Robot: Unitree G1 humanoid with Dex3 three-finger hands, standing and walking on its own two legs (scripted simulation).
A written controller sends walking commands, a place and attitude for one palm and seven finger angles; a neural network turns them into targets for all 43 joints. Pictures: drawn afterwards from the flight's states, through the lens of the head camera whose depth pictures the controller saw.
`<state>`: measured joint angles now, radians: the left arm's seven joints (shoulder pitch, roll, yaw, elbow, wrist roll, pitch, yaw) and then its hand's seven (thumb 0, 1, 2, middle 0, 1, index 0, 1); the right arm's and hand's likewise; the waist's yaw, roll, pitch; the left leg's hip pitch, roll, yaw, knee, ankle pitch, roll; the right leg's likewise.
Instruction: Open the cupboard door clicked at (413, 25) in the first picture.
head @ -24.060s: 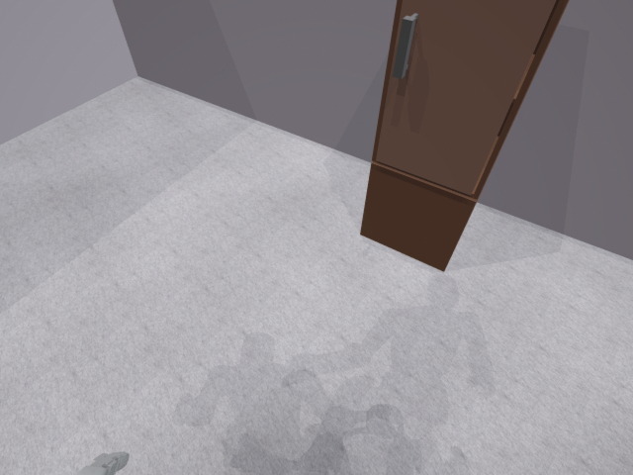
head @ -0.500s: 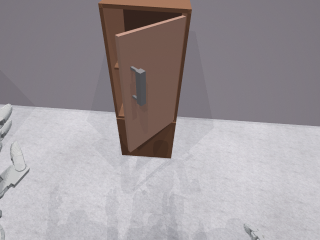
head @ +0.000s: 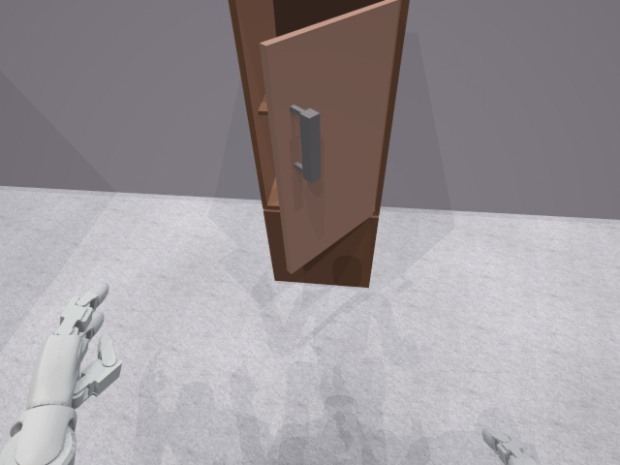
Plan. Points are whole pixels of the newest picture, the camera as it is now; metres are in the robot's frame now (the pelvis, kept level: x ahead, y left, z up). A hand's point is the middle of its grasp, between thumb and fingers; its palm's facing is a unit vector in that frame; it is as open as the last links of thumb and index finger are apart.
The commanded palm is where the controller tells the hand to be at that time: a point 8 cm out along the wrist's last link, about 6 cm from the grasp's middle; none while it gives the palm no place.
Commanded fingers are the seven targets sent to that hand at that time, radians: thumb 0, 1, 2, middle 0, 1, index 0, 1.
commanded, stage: let the arm hang, fingers relaxed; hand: left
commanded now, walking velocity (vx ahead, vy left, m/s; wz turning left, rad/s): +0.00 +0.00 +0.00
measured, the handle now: (303, 143) +0.67 +0.03 +0.07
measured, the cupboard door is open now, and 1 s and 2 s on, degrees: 49 49 49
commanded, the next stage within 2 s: look to check the result in 1.00 s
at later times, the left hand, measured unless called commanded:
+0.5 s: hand out of the picture -0.01 +0.22 -0.15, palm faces +0.01 -0.95 -0.30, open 7.3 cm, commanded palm none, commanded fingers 0.00 0.90 0.90 -0.20 -0.30 -0.20 -0.30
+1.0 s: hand out of the picture +0.11 +0.21 -0.14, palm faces -0.03 -0.95 -0.30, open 7.4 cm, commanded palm none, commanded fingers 0.00 0.90 0.90 -0.20 -0.30 -0.20 -0.30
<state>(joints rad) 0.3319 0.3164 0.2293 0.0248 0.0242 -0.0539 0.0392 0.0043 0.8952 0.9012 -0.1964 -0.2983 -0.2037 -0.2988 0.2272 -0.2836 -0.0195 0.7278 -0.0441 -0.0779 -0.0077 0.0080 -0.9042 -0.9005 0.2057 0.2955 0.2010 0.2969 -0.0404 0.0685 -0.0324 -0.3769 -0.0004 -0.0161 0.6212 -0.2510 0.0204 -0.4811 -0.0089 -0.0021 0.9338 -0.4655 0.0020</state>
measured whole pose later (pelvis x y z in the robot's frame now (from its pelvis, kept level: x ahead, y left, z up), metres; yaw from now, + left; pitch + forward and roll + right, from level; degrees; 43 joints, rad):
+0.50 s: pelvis +0.00 -0.01 +0.01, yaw +0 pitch -1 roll +0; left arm 0.29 0.26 0.03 1.07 0.01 0.02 0.01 0.00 0.93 0.90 -0.20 -0.30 -0.20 -0.30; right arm 0.28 -0.22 -0.02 1.07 -0.03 0.03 0.00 0.01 -0.91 -0.90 0.21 0.30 0.20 0.30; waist 0.00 0.03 0.08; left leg -0.27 -0.01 -0.01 0.46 -0.17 0.00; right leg -0.25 -0.01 0.03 0.47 -0.20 0.01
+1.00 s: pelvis +0.02 -0.01 +0.02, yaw -1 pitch -1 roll +0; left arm 0.10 0.27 0.02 1.11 0.01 -0.02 0.00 0.01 0.90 0.90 -0.20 -0.30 -0.20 -0.30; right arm 0.13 -0.29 -0.02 1.11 -0.03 0.00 0.00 0.00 -0.91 -0.90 0.20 0.30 0.20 0.30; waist -0.02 0.02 0.07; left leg -0.19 0.00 0.00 0.38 -0.17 0.00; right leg -0.17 0.00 0.04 0.40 -0.20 0.01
